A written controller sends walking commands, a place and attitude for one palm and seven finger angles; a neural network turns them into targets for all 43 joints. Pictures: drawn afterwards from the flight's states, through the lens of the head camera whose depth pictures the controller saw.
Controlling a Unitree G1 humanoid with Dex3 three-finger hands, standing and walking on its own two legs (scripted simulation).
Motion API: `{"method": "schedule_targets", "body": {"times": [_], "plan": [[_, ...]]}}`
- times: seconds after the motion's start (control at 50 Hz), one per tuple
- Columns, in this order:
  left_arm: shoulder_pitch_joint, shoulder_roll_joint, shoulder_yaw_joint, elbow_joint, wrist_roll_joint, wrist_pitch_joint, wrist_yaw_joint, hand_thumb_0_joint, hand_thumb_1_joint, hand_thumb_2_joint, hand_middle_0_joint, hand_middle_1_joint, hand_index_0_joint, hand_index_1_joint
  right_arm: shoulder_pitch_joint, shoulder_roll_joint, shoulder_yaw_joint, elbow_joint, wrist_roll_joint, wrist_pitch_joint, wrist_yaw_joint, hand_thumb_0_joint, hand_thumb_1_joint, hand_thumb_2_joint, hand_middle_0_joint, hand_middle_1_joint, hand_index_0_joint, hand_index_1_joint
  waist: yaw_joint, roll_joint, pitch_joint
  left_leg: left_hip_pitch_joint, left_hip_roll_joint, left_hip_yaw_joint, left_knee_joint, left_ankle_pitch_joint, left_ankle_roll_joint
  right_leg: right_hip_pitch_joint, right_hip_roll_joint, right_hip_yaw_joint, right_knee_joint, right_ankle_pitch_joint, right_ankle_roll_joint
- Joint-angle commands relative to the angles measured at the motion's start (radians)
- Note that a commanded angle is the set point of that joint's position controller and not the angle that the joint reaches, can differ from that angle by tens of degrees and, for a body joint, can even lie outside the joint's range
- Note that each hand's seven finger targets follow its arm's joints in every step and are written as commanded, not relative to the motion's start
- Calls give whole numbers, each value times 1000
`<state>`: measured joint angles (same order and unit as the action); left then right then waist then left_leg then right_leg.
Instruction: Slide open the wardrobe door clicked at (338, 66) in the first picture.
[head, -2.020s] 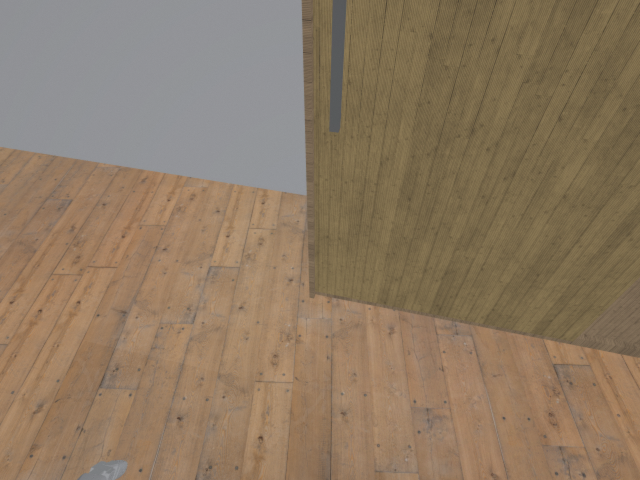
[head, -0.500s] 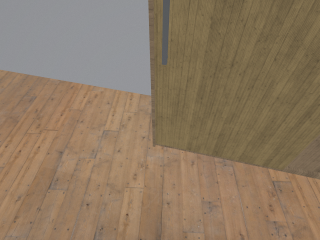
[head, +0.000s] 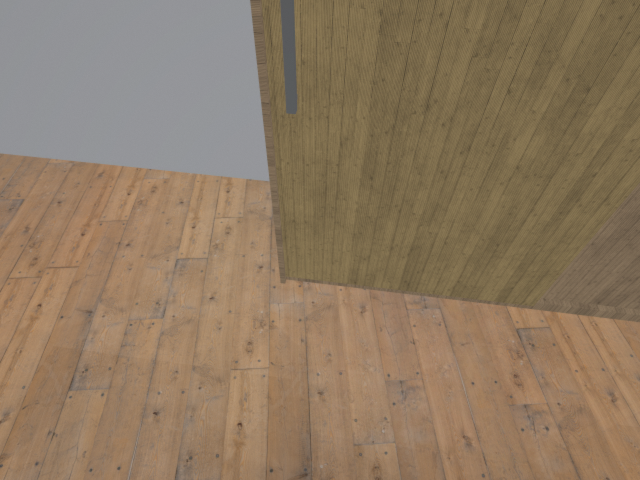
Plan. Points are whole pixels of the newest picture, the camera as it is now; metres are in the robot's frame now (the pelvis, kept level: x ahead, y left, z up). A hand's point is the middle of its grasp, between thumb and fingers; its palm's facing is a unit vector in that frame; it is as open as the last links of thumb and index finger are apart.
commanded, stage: take the last steps up to it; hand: left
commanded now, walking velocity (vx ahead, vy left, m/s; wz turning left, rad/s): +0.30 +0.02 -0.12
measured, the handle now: (290, 44) +0.85 +0.11 +0.14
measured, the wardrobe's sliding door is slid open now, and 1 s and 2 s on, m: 0.00 0.00 0.00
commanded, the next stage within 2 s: come to a stop and stand still in 0.94 s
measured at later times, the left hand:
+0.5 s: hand out of the picture +0.10 +0.22 -0.18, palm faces -0.05 -0.99 -0.14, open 7.4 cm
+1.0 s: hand (216, 344) +0.36 +0.20 -0.18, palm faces -0.04 -0.98 -0.20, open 7.1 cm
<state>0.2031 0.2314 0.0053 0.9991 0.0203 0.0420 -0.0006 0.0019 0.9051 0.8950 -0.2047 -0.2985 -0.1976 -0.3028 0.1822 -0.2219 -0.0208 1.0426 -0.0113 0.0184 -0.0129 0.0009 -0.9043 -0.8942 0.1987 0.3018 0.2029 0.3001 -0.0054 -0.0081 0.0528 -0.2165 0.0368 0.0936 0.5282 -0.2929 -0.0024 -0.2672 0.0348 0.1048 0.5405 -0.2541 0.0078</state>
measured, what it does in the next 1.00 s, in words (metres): walks ahead: right foot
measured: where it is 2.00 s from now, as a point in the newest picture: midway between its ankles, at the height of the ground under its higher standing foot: (319, 457)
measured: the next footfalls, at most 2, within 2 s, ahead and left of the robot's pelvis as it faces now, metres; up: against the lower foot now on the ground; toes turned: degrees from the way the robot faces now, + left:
right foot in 0.76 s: +0.32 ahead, -0.08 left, +0.00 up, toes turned -14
left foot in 1.10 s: +0.45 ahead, +0.15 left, +0.00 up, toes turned +3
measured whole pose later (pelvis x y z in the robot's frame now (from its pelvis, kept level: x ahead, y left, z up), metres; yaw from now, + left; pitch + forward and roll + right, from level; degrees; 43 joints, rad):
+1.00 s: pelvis +0.28 +0.02 +0.00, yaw -4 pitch +0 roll -3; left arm 0.22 0.18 0.07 1.04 0.03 -0.06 0.03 -0.03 0.95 0.89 -0.20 -0.30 -0.20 -0.30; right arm 0.29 -0.13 -0.06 1.05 -0.03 -0.02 -0.02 0.00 -0.92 -0.89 0.19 0.30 0.20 0.30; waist -0.03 0.01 0.04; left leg -0.51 0.14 0.06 0.96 -0.33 0.00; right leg -0.23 0.01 -0.19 0.49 -0.25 -0.05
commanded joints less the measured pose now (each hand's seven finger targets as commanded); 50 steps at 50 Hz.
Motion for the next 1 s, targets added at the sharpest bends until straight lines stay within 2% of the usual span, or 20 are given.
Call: {"method": "schedule_targets", "body": {"times": [0.0, 0.04, 0.1, 0.2, 0.24, 0.28, 0.3, 0.32, 0.36, 0.44, 0.6, 0.68, 0.7, 0.72, 0.74, 0.76, 0.78, 0.82, 0.88, 0.98], "plan": [[43, 144, 42, -70, 3, -23, 9, 0, 900, 900, -200, -300, -200, -300, 42, -155, -38, -53, -5, -26, -9, 0, -900, -900, 200, 300, 200, 300, 8, 16, -70, 18, 110, -123, -127, -172, 31, -51, -71, 90, -78, -117, -47], [62, 133, 49, -72, 9, -23, 0, 0, 900, 900, -200, -300, -200, -300, 52, -158, -46, -49, -11, -27, -2, 0, -900, -900, 200, 300, 200, 300, 16, 33, 4, -35, 118, -155, -171, -378, 50, -108, -42, 83, -83, -333, -52], [121, 102, 55, -54, 14, -36, -4, 0, 900, 900, -200, -300, -200, -300, 75, -134, -46, -44, -11, -32, 3, 0, -900, -900, 200, 300, 200, 300, 32, -35, 58, -101, 92, -129, -93, -388, 55, -104, -52, 133, -105, -379, -83], [237, 140, 76, -8, 1, -67, 14, 0, 900, 900, -200, -300, -200, -300, 103, -49, -31, -48, -6, -60, 6, 0, -900, -900, 200, 300, 200, 300, 38, -181, 35, -243, -6, -25, 231, -194, 14, 52, -261, 459, -305, -394, -219], [195, 125, 77, -9, 5, -72, 18, 0, 900, 900, -200, -300, -200, -300, 130, -42, -29, -44, -4, -71, 6, 0, -900, -900, 200, 300, 200, 300, 6, -170, 39, -156, 10, -53, 137, -182, 18, -14, -252, 393, -253, -276, -214], [104, 70, 72, -34, 0, -65, 13, 0, 900, 900, -200, -300, -200, -300, 294, -46, -30, 16, -1, -84, -2, 0, -900, -900, 200, 300, 200, 300, -71, -17, 32, 181, 54, -138, -130, -161, 46, -279, -96, 184, -29, -236, -134], [79, 5, 63, -56, -5, -65, 3, 0, 900, 900, -200, -300, -200, -300, 411, -133, -52, 51, -16, -88, -14, 0, -900, -900, 200, 300, 200, 300, -108, 239, 27, 308, 265, -423, -287, -276, 119, -447, 29, -3, 277, -209, -72], [6, 15, 66, -79, 4, -73, 10, 0, 900, 900, -200, -300, -200, -300, 453, -143, -54, 67, -18, -88, -19, 0, -900, -900, 200, 300, 200, 300, -117, 295, 105, 267, 401, -558, -392, -232, 149, -529, -9, -81, 447, -250, -47], [-7, 27, 68, -56, 10, -77, -3, 0, 900, 900, -200, -300, -200, -300, 397, -63, -27, 54, -9, -95, -25, 0, -900, -900, 200, 300, 200, 300, -72, 30, 150, 209, 371, -453, -360, 33, 192, -527, -89, -69, 560, -143, -42], [55, -34, 60, -6, 8, -60, -18, 0, 900, 900, -200, -300, -200, -300, 381, -20, -7, 75, -6, -117, -37, 0, -900, -900, 200, 300, 200, 300, -19, 116, 102, 238, 234, -141, -307, 467, 128, -475, -108, -141, 594, -11, -18], [-130, -62, 41, -60, 2, -62, -25, 0, 900, 900, -200, -300, -200, -300, 443, 7, -6, 133, -10, -110, -44, 0, -900, -900, 200, 300, 200, 300, -39, 135, 113, 265, 179, -14, -288, 772, 97, -332, -59, -277, 202, 86, -40], [21, -26, 56, -17, 8, -75, -9, 0, 900, 900, -200, -300, -200, -300, 408, -31, -25, 142, -4, -100, -43, 0, -900, -900, 200, 300, 200, 300, 40, 131, 1, 275, 209, -3, -61, 1039, 104, -66, 0, -291, 93, 46, -94], [121, -6, 64, 12, 10, -82, -5, 0, 900, 900, -200, -300, -200, -300, 383, -35, -30, 139, 0, -99, -41, 0, -900, -900, 200, 300, 200, 300, 90, 135, -41, 225, 191, 8, 69, 991, 89, 75, 4, -290, 33, 85, -102], [237, 45, 81, 50, 15, -96, 1, 0, 900, 900, -200, -300, -200, -300, 373, -18, -29, 128, 8, -98, -33, 0, -900, -900, 200, 300, 200, 300, 138, 85, -97, 34, 169, 8, 294, 784, 66, 323, -85, -195, -9, 146, -140], [345, 134, 103, 71, 13, -107, 14, 0, 900, 900, -200, -300, -200, -300, 406, 49, -21, 103, 22, -107, -25, 0, -900, -900, 200, 300, 200, 300, 153, -125, -204, -251, 22, 45, 651, 93, 27, 544, -389, 210, -74, 262, -266], [357, 159, 107, 72, -8, -101, 20, 0, 900, 900, -200, -300, -200, -300, 357, 44, -26, 68, 21, -100, -26, 0, -900, -900, 200, 300, 200, 300, 133, -74, -202, -341, -29, -39, 881, -271, 38, 487, -523, 394, -210, 326, -350], [254, 137, 103, 50, -8, -99, 22, 0, 900, 900, -200, -300, -200, -300, 295, 48, -37, 53, 8, -91, -17, 0, -900, -900, 200, 300, 200, 300, 115, -73, -131, -359, 38, -106, 906, -183, 44, 318, -485, 318, -257, 164, -316], [116, 29, 73, 22, -2, -106, 28, 0, 900, 900, -200, -300, -200, -300, 256, 67, -35, 42, -9, -69, -9, 0, -900, -900, 200, 300, 200, 300, 33, -9, 9, -342, 104, -117, 829, -85, 33, 62, -407, 146, -301, 62, -250], [70, -15, 68, 10, 13, -118, 35, 0, 900, 900, -200, -300, -200, -300, 309, 108, -32, 48, -16, -40, -4, 0, -900, -900, 200, 300, 200, 300, -41, -18, 5, -237, 128, -77, 612, -83, 0, -100, -340, -44, -313, 162, -206], [78, 47, 70, 15, 9, -109, 16, 0, 900, 900, -200, -300, -200, -300, 218, 105, -23, -7, -11, -51, 16, 0, -900, -900, 200, 300, 200, 300, -18, -102, -6, -134, 78, 10, 249, 9, -17, -85, -276, -114, -274, 123, -180]]}}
